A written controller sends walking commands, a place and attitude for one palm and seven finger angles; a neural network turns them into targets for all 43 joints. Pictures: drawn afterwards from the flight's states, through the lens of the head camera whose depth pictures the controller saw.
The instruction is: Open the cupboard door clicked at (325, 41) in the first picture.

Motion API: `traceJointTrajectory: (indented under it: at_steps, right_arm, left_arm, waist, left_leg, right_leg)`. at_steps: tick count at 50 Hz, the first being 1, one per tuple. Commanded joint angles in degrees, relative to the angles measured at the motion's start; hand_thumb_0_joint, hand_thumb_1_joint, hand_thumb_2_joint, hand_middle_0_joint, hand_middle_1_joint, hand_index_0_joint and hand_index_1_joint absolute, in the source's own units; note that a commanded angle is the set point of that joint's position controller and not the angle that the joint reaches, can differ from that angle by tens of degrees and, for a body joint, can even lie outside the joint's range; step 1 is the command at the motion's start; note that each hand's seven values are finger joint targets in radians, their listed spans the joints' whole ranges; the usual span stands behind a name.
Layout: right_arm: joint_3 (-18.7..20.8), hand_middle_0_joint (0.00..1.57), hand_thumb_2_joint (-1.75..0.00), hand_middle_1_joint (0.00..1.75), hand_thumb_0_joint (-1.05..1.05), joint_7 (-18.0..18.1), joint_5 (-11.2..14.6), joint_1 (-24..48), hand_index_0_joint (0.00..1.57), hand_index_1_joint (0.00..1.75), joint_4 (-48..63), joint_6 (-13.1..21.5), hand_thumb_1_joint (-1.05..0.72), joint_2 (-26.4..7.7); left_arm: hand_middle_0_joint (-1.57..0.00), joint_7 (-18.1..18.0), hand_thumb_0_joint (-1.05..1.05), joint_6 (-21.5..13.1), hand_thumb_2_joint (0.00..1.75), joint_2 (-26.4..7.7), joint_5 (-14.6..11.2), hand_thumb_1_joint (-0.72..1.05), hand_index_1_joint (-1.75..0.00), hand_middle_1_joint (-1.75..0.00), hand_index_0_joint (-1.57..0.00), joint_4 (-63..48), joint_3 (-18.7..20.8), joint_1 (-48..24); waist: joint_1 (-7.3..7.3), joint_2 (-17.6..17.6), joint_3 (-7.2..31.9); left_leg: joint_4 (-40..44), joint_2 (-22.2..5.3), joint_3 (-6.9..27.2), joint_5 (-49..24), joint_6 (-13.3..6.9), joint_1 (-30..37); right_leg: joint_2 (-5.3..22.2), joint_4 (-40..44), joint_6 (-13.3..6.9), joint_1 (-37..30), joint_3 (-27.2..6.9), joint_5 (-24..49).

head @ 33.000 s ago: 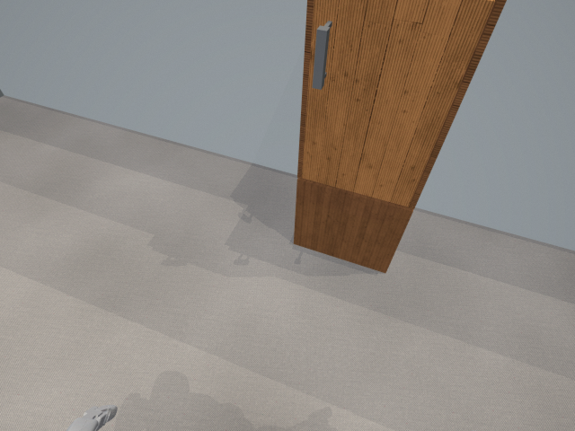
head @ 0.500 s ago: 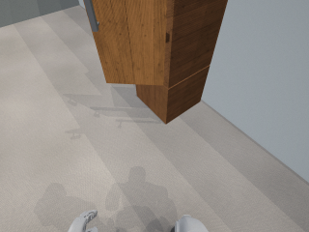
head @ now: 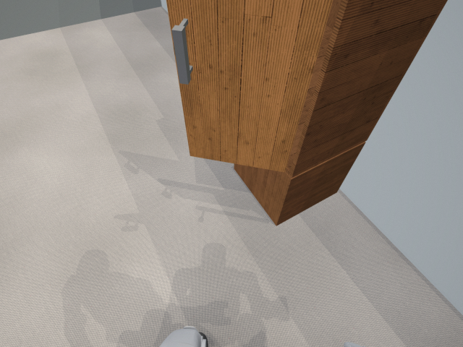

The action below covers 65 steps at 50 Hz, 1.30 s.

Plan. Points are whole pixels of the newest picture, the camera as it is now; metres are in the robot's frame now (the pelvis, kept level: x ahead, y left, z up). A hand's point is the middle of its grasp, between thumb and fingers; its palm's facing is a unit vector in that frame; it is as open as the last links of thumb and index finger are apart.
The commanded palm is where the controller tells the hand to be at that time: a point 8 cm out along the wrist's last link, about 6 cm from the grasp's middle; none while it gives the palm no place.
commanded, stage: take the last steps up to it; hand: left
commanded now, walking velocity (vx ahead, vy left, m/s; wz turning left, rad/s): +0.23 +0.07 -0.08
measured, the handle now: (184, 52) +0.73 +0.21 +0.10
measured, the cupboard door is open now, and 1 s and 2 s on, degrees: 48 48 48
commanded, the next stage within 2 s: come to a stop and stand still in 0.18 s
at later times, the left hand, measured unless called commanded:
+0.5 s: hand (150, 276) +0.26 +0.21 -0.17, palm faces -0.10 -0.97 -0.24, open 7.3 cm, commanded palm none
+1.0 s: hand (144, 322) +0.17 +0.20 -0.18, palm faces -0.06 -0.97 -0.24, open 7.4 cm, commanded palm none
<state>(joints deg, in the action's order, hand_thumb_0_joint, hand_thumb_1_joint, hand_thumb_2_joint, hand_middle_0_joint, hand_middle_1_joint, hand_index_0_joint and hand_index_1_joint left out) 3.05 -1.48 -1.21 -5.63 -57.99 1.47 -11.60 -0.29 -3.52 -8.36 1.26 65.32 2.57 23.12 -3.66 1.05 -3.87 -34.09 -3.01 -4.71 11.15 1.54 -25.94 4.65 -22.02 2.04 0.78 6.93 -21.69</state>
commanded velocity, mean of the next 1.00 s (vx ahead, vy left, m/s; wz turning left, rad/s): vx -0.06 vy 0.00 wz -0.02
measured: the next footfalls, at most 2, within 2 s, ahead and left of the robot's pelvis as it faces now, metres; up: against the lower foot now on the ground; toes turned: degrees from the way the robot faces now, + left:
left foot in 0.04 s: +0.17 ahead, +0.13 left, +0.00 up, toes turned -1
right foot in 0.42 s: +0.21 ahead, -0.08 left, +0.00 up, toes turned -11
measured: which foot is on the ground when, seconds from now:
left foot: up 0.00-0.02, down 0.04-1.00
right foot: down 0.00-0.04, up 0.06-0.40, down 0.42-0.66, up 0.68-0.90, down 0.92-1.00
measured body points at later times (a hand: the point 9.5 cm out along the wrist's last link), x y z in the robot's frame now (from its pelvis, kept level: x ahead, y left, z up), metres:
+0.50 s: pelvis +0.15 +0.04 -0.01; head +0.17 +0.02 +0.44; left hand +0.26 +0.27 -0.15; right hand +0.10 -0.19 -0.17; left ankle +0.10 +0.13 -0.74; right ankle +0.17 -0.07 -0.74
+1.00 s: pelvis +0.13 +0.02 -0.01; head +0.17 +0.02 +0.44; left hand +0.18 +0.26 -0.16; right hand +0.15 -0.22 -0.17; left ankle +0.12 +0.13 -0.73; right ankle +0.10 -0.10 -0.74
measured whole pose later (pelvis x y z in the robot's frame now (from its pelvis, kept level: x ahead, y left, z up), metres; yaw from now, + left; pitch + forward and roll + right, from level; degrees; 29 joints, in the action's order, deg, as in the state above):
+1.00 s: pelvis +0.13 +0.02 -0.01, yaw -3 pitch +0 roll -1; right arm 3.0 1.5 -0.4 -12.5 -57.1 -1.0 -10.5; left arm -2.8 -0.3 -9.7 1.6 58.2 1.3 13.5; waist 0.9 -1.5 -5.3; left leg -39.9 -2.5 -2.9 24.7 0.2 -17.3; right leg 0.6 -35.1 -0.1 14.7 3.3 -19.7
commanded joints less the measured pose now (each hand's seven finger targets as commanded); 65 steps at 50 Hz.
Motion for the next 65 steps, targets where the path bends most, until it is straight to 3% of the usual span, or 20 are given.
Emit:
traceJointTrajectory:
  at_steps: [1,2,3,7,11,19,23,28,31,33,36,43,44,46,47,50,52,54,58,65]
  right_arm:
    - [2.03,0.2,-0.9,0.3,0.0,1.24,-1.02,-18.62,0.2,0.3,-2.03,2.26,-0.9,-9.65]
    - [3.07,0.2,-0.9,0.3,0.0,1.97,-0.96,-24.06,0.2,0.3,-2.97,1.92,-0.9,-13.8]
    - [2.65,0.2,-0.9,0.3,0.0,2.52,-0.51,-23.55,0.2,0.3,-2.82,1.27,-0.9,-13.52]
    - [0.06,0.2,-0.9,0.3,0.0,3.16,-0.43,-12.07,0.2,0.3,0.54,2.35,-0.9,-4.98]
    - [-0.4,0.2,-0.9,0.3,0.0,3.08,-0.38,-11.54,0.2,0.3,-0.06,2.79,-0.9,-4.25]
    - [-0.76,0.2,-0.9,0.3,0.0,3.8,-0.13,-10.69,0.2,0.3,-1.73,1.1,-0.9,-4.27]
    - [-0.77,0.2,-0.9,0.3,0.0,3.3,1.46,-16.43,0.2,0.3,-3.51,-1.39,-0.9,-1.02]
    - [-0.36,0.2,-0.9,0.3,0.0,3.6,1.23,-16.82,0.2,0.3,-4.63,-2.94,-0.9,-1.29]
    - [0.21,0.2,-0.9,0.3,0.0,4.02,0.7,-17.36,0.2,0.3,-4.47,-2.82,-0.9,-3.02]
    - [0.53,0.2,-0.9,0.3,0.0,4.74,0.07,-17.79,0.2,0.3,-3.93,-2.56,-0.9,-4.36]
    - [0.47,0.2,-0.9,0.3,0.0,5.48,-0.4,-15.4,0.2,0.3,-2.51,-2.02,-0.9,-4.06]
    - [1.04,0.2,-0.9,0.3,0.0,4.6,-0.03,-14.07,0.2,0.3,-2.94,-1.6,-0.9,-5.01]
    - [1.89,0.2,-0.9,0.3,0.0,3.59,1.66,-6.89,0.2,0.3,1.21,-0.85,-0.9,-8.63]
    - [0.37,0.2,-0.9,0.3,0.0,2.51,1.02,-8.67,0.2,0.3,6.33,-0.39,-0.9,-0.97]
    - [0.37,0.2,-0.9,0.3,0.0,2.9,0.96,-10.62,0.2,0.3,5.32,-1.03,-0.9,-0.38]
    - [0.28,0.2,-0.9,0.3,0.0,2.39,0.73,-12.96,0.2,0.3,3.84,-1.33,-0.9,-0.68]
    - [0.47,0.2,-0.9,0.3,0.0,2.91,0.2,-12.67,0.2,0.3,3.95,-0.33,-0.9,-5.23]
    - [-0.23,0.2,-0.9,0.3,0.0,2.82,0.19,-8.34,0.2,0.3,4.78,-0.72,-0.9,-4.77]
    - [-0.86,0.2,-0.9,0.3,0.0,2.71,0.35,-8.92,0.2,0.3,4.87,-1.01,-0.9,-3.87]
    - [-1.44,0.2,-0.9,0.3,0.0,2.37,0.18,-11.32,0.2,0.3,2.57,-0.81,-0.9,-3.38]
  left_arm:
    - [-0.2,-0.36,0.0,-0.68,0.9,-6.86,-0.56,0.9,-0.3,-0.3,-0.2,-3.37,1.31,1.0]
    - [-0.2,-0.13,0.0,-0.81,0.9,-4.28,-1.05,0.9,-0.3,-0.3,-0.2,-4.57,0.54,1.0]
    - [-0.2,-0.64,0.0,-0.64,0.9,-4.4,-0.75,0.9,-0.3,-0.3,-0.2,-5.93,0.51,-2.21]
    - [-0.2,0.15,0.0,1.08,0.9,-3.28,-0.08,0.9,-0.3,-0.3,-0.2,-5.37,0.86,-4.84]
    - [-0.2,0.37,0.0,2.36,0.9,-1.22,-0.11,0.9,-0.3,-0.3,-0.2,-5.57,0.59,-2.99]
    - [-0.2,-0.6,0.0,2.73,0.9,-2.86,-0.09,0.9,-0.3,-0.3,-0.2,-6.37,0.04,-4.85]
    - [-0.2,-1.44,0.0,2.47,0.9,-11.55,-0.63,0.9,-0.3,-0.3,-0.2,-6.76,0.28,-7.01]
    - [-0.2,-2.73,0.0,3.65,0.9,-10.78,-0.87,0.9,-0.3,-0.3,-0.2,-7.84,0.98,-10.05]
    - [-0.2,-2.63,0.0,4.43,0.9,-8.84,-1.27,0.9,-0.3,-0.3,-0.2,-9.35,1.11,-11.37]
    - [-0.2,-2.55,0.0,5.3,0.9,-6.22,-1.02,0.9,-0.3,-0.3,-0.2,-11.2,0.6,-14.48]
    - [-0.2,-2.28,0.0,6.1,0.9,-4.98,-0.69,0.9,-0.3,-0.3,-0.2,-10.92,1.21,-14.42]
    - [-0.2,-1.49,0.0,4.85,0.9,-3.33,-0.69,0.9,-0.3,-0.3,-0.2,-9.34,0.58,-12.32]
    - [-0.2,-3.41,0.0,3.16,0.9,-6.75,-0.27,0.9,-0.3,-0.3,-0.2,-6.07,0.3,-3.92]
    - [-0.2,-2.93,0.0,1.63,0.9,-11.54,0.57,0.9,-0.3,-0.3,-0.2,-8.04,1.54,-2.26]
    - [-0.2,-2.9,0.0,1.47,0.9,-9.9,0.73,0.9,-0.3,-0.3,-0.2,-8.87,0.05,-4.08]
    - [-0.2,-3.18,0.0,1.93,0.9,-10.12,0.17,0.9,-0.3,-0.3,-0.2,-10.68,0.09,-8.97]
    - [-0.2,-2.82,0.0,2.44,0.9,-8.45,-0.91,0.9,-0.3,-0.3,-0.2,-11.33,-0.03,-7.87]
    - [-0.2,-2.62,0.0,3.38,0.9,-6.71,-0.3,0.9,-0.3,-0.3,-0.2,-10.5,-0.81,-6.15]
    - [-0.2,-1.86,0.0,2.42,0.9,-8.22,-0.09,0.9,-0.3,-0.3,-0.2,-8.97,-1.46,-5.04]
    - [-0.2,-1.59,0.0,2.24,0.9,-8.25,-0.11,0.9,-0.3,-0.3,-0.2,-9.07,-1.46,-4.09]
  waist:
    - [9.51,-8.4,11.4]
    - [10.65,-17.96,16.27]
    - [10.38,-13.92,15.2]
    - [4.88,-8.49,2.16]
    - [2.08,-6.63,2.95]
    - [0.9,-1.94,4.36]
    - [4.22,5.99,6.23]
    - [3.79,9.44,8.92]
    - [4.18,-6.21,9.46]
    - [5.7,-17.12,5.31]
    - [4.51,-9.4,3.13]
    - [4.7,-9.83,5.02]
    - [0.45,-5.16,6.7]
    - [2.63,16.37,6.74]
    - [3.37,14.78,8.62]
    - [7.0,4.25,9.81]
    - [5.62,-6.77,10.1]
    - [3.45,-10.48,1.72]
    - [4.58,1.84,-1.72]
    - [4.69,1.31,-0.69]
  left_leg:
    - [7.42,-7.75,7.4,-10.4,-5.24,33.89]
    - [10.47,-19.39,21.96,-21.96,-11.77,41.27]
    - [11.96,-21.54,21.21,-26.89,-14.47,39.05]
    - [18.99,-15.84,10.66,-16.71,-11.62,17.96]
    - [21.13,-13.28,4.42,-19.94,-11.21,14.55]
    - [10.56,-10.26,0.9,-28.04,-6.78,13.86]
    - [2.67,0.25,-0.38,6.94,0.45,11.51]
    - [1.96,-0.09,-0.01,5.2,0.43,10.81]
    - [8.25,-7.11,4.19,-29.8,-1.7,19.3]
    - [12.0,-15.22,11.36,-56.21,-8.93,22.48]
    - [11.52,-15.9,9.46,-45.72,-12.7,19.23]
    - [9.89,-11.16,5.66,-34.99,-8.66,24.65]
    - [-5.11,-10.42,3.9,-39.39,-4.83,22.44]
    - [-14.5,0.97,0.03,10.33,-1.12,1.27]
    - [-13.33,0.92,2.78,18.53,-0.88,0.36]
    - [3.82,2.08,1.07,2.36,-1.25,13.63]
    - [5.02,-5.37,7.69,-15.22,-4.27,17.73]
    - [9.66,-6.63,9.53,-8.49,-5.85,10.48]
    - [8.44,-1.88,5.81,4.18,-3.27,11.12]
    - [11.05,-1.57,5.77,7.73,-3.21,11.64]
  right_leg:
    - [2.9,-24.32,-3.66,18.68,0.41,20.17]
    - [-3.15,-41.39,-2.5,28.93,1.31,-11.46]
    - [-1.55,-49.85,-3.96,32.26,-4.33,-12.85]
    - [3.29,-50.25,-2.91,31.71,-6.76,-1.03]
    - [2.74,-39.42,-2.24,26.55,-4.73,2.26]
    - [-0.54,-9.05,-1.85,9.94,-2.58,15.88]
    - [15.16,-5.45,-12.0,7.35,-13.99,55.88]
    - [12.1,-8.35,-11.28,3.18,-11.54,60.52]
    - [5.62,-13.76,-6.2,11.06,-6.11,41.24]
    - [-2.72,-25.81,-2.55,21.71,-3.7,-3.17]
    - [-2.57,-36.07,-2.82,24.77,-9.17,-8.28]
    - [-2.82,-11.89,-1.56,16.81,-3.3,2.33]
    - [0.1,-2.02,-2.22,15.98,-7.67,14.41]
    - [10.69,-4.77,-7.98,1.66,-17.9,62.65]
    - [13.37,-6.08,-11.54,0.54,-16.43,59.78]
    - [5.86,-10.47,-7.78,8.63,-11.26,36.62]
    - [0.04,-11.29,-3.79,14.66,-7.85,18.32]
    - [-1.7,-8.85,-3.11,14.74,-7.05,5.91]
    - [1.32,-0.77,-4.48,18.11,-12.78,5.95]
    - [1.0,2.69,-4.32,18.16,-12.4,-1.69]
